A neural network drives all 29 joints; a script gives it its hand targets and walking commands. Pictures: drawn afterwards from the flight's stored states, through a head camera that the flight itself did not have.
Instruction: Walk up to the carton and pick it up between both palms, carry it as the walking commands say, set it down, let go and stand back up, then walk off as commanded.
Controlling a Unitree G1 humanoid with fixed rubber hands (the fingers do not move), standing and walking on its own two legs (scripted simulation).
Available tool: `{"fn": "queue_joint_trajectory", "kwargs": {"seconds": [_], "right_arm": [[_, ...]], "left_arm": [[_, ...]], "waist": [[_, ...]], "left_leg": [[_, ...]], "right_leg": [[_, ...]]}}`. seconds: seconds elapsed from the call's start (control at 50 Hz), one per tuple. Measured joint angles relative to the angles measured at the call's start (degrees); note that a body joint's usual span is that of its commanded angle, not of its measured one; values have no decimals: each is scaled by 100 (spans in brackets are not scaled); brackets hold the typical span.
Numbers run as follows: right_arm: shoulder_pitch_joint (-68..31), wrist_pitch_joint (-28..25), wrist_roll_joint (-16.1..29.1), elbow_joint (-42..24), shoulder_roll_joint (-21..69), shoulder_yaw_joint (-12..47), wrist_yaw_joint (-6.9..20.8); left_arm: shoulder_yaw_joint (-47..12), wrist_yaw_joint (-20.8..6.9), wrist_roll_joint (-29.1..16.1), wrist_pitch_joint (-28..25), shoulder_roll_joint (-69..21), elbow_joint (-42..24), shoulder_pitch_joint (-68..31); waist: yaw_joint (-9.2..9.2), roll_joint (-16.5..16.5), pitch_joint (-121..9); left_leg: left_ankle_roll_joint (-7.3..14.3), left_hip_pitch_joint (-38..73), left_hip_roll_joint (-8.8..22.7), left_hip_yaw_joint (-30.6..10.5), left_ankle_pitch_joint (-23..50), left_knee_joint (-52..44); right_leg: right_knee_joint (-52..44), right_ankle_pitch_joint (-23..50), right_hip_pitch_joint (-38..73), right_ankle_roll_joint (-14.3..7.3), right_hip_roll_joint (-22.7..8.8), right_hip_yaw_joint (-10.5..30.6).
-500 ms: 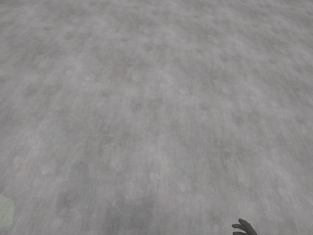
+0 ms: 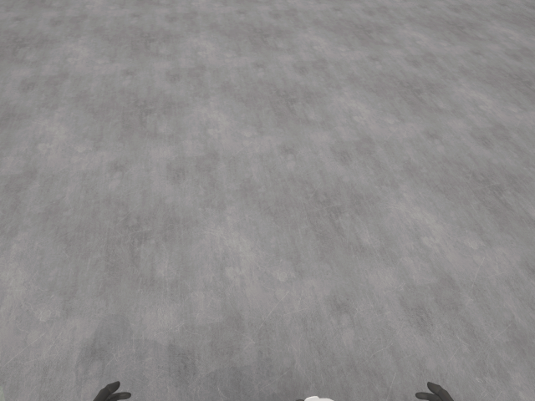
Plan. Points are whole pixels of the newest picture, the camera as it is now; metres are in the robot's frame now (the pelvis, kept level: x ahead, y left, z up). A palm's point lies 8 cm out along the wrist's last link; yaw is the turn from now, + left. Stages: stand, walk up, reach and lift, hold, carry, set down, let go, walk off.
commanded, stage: walk off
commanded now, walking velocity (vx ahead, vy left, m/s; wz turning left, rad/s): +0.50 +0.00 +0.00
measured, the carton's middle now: out of the picture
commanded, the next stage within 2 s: none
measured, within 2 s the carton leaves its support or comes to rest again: neither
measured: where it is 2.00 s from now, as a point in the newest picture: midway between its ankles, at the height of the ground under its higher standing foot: (269, 256)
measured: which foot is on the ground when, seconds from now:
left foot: down 0.00-0.40, up 0.42-0.70, down 0.72-1.00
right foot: down 0.00-0.00, up 0.02-0.38, down 0.40-0.76, up 0.78-1.00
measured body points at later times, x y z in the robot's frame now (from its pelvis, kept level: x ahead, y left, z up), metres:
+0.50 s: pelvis +0.01 -0.01 +0.01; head +0.01 -0.01 +0.46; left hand +0.08 +0.23 -0.13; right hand -0.03 -0.26 -0.13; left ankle +0.01 +0.10 -0.69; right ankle -0.06 -0.12 -0.73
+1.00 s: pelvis +0.23 +0.03 +0.02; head +0.25 +0.05 +0.46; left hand +0.34 +0.26 -0.14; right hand +0.20 -0.21 -0.13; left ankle +0.22 +0.11 -0.73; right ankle +0.25 -0.13 -0.66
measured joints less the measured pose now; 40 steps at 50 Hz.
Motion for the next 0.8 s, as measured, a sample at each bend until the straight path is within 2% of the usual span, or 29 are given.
{"fn": "queue_joint_trajectory", "kwargs": {"seconds": [0.06,0.12,0.18,0.28,0.32,0.36,0.4,0.44,0.48,0.52,0.56,0.66,0.7,0.74,0.76,0.8], "right_arm": [[206,-80,-157,20,99,55,58],[507,-135,-212,135,164,82,79],[712,-220,-182,295,220,69,111],[947,-390,-195,525,358,93,156],[1070,-411,-211,659,401,114,166],[1203,-373,-197,784,415,123,199],[1334,-337,-194,853,408,115,225],[1336,-286,-190,946,311,88,265],[1244,-302,-188,939,243,73,347],[1103,-370,-207,903,205,59,438],[927,-419,-217,851,170,37,495],[422,-429,-212,635,112,14,552],[217,-427,-222,538,99,0,534],[5,-513,-224,483,131,-8,484],[-101,-590,-221,472,171,-14,452],[-153,-734,-209,444,209,-18,392]], "left_arm": [[68,47,39,54,20,134,100],[111,-77,83,-20,54,221,274],[112,-179,119,-89,78,341,550],[53,-159,95,-125,-5,537,800],[-11,-134,59,-201,-87,546,752],[-75,-124,47,-310,-171,521,658],[-119,-73,59,-466,-211,459,628],[-148,-5,72,-590,-363,536,666],[-165,27,57,-660,-468,631,862],[-180,64,42,-706,-505,757,1087],[-195,88,46,-769,-525,890,1302],[-198,82,67,-829,-505,1154,1681],[-202,69,78,-828,-483,1217,1782],[-206,49,59,-825,-432,1283,1863],[-206,37,34,-817,-412,1326,1861],[-198,20,30,-778,-431,1333,1775]], "waist": [[-75,-92,-159],[-111,-80,-370],[-129,-31,-604],[-231,81,-768],[-284,134,-738],[-301,186,-667],[-271,139,-604],[-241,362,-553],[-222,478,-553],[-182,487,-566],[-145,496,-573],[21,430,-538],[119,384,-512],[173,191,-448],[174,39,-383],[104,-20,-332]], "left_leg": [[261,-83,102,155,347,-73],[288,60,251,227,569,-461],[279,234,349,280,762,-854],[257,410,455,394,923,-1225],[234,411,476,419,920,-1227],[214,320,498,432,793,-1011],[208,36,456,475,284,-347],[227,-476,565,370,-159,813],[174,-967,633,346,63,1619],[87,-1323,725,423,289,1967],[-8,-1592,826,472,546,1985],[-56,-1677,875,538,884,772],[25,-1560,832,620,833,409],[238,-1358,663,766,1200,249],[344,-1302,552,888,1191,378],[466,-1218,478,996,834,577]], "right_leg": [[1255,-1098,-473,-13,239,-6],[2748,-1063,-725,-61,360,-213],[3107,-1014,-465,-42,214,-511],[1663,-1383,398,-17,-80,-949],[770,-1597,741,-116,-140,-1126],[-226,-1330,1120,-275,-147,-1332],[-979,-1164,1459,-414,-187,-1335],[-969,-612,1454,-432,-70,-1388],[-1111,-566,1591,-416,-13,-1390],[-1379,-532,1810,-386,-7,-1348],[-1613,-521,2035,-364,-4,-1334],[-1664,-841,2421,-222,-90,-1346],[-1513,-1095,2532,-135,-156,-1347],[-994,-1536,2509,-36,-378,-1292],[-378,-1782,2313,-88,-556,-1234],[1624,-1840,1475,-292,-597,-1063]]}}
